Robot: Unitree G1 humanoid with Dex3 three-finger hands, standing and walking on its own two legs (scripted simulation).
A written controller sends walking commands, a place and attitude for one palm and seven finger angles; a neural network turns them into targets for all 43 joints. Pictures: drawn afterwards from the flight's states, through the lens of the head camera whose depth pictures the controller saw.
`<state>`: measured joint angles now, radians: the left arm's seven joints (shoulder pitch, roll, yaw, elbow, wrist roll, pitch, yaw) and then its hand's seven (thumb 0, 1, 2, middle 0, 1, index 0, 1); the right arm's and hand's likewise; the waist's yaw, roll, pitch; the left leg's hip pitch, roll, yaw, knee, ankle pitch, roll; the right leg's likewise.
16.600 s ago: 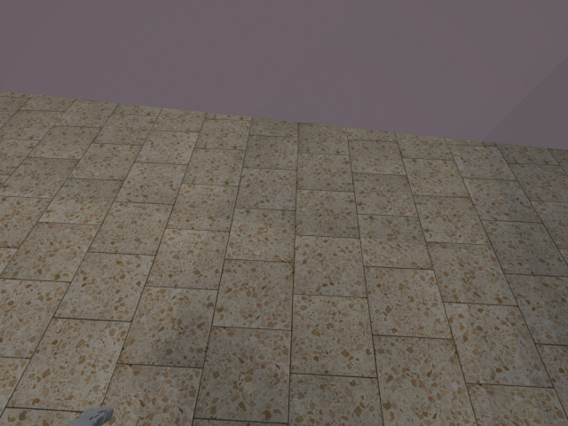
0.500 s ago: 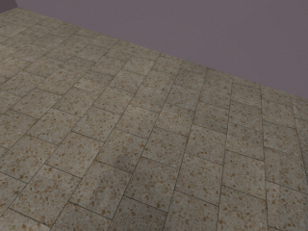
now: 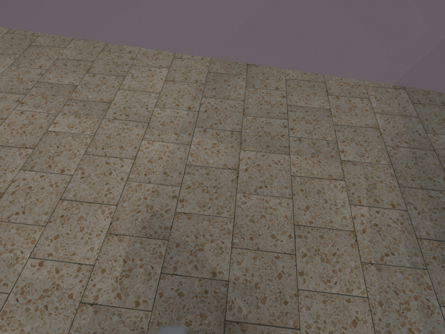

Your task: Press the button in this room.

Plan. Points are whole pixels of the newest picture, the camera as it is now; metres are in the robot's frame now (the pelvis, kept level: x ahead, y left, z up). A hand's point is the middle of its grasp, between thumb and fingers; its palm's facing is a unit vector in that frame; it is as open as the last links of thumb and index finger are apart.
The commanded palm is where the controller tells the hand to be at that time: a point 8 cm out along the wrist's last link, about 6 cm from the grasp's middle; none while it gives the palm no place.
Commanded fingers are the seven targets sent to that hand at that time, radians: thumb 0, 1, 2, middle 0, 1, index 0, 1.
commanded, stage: turn or walk to find it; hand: left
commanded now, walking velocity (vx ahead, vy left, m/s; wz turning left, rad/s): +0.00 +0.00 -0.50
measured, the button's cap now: out of the picture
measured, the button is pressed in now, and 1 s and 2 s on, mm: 0 0 0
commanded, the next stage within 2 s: none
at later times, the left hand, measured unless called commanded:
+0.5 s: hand (155, 320) +0.16 +0.15 -0.15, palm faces -0.29 -0.91 -0.29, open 7.4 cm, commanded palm none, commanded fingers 0.00 0.90 0.90 -0.20 -0.30 -0.20 -0.30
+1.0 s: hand (145, 329) +0.14 +0.17 -0.18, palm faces -0.42 -0.88 -0.23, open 7.4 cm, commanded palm none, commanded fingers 0.00 0.90 0.90 -0.20 -0.30 -0.20 -0.30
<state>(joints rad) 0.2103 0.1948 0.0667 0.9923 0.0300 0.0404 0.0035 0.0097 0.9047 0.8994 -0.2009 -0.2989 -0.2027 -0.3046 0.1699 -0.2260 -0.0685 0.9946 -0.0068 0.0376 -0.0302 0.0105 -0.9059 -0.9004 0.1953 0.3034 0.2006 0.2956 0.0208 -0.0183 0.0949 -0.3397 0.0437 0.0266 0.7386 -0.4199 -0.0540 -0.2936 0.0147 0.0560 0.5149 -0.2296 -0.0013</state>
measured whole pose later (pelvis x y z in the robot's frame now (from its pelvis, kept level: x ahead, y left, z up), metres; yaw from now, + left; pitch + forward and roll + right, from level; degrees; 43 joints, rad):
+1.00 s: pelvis -0.01 +0.01 +0.00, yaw -30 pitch +0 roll +0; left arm 0.20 0.26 0.08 0.96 0.02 0.07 0.00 0.01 0.91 0.90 -0.20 -0.30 -0.20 -0.30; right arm 0.14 -0.20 -0.03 0.90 -0.01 0.01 -0.02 0.01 -0.90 -0.90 0.20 0.30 0.20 0.30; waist 0.03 -0.05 0.08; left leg -0.26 0.04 0.08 0.57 -0.31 0.00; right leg -0.42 0.06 0.08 0.85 -0.45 0.02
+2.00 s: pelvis -0.01 +0.00 +0.00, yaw -58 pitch +0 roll -1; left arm 0.21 0.27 0.09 0.97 0.03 0.07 -0.01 0.01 0.91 0.90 -0.20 -0.30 -0.20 -0.30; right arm 0.15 -0.18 -0.02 0.89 -0.02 0.01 -0.02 0.01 -0.90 -0.90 0.20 0.30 0.20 0.30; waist 0.04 -0.05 0.08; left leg -0.22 0.05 0.10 0.52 -0.30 0.02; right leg -0.49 0.05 0.05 1.06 -0.45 0.04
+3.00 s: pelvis +0.05 -0.23 +0.00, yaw -85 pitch -1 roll -1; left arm 0.29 0.22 0.06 1.09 0.03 -0.01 -0.02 0.01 0.91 0.90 -0.20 -0.30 -0.20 -0.30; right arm 0.19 -0.15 -0.04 0.97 -0.03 -0.08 0.00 0.00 -0.91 -0.90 0.20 0.30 0.20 0.30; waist 0.03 -0.04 0.07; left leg -0.27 0.09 0.21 0.54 -0.25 0.03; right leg -0.45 -0.05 -0.03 1.24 -0.34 -0.02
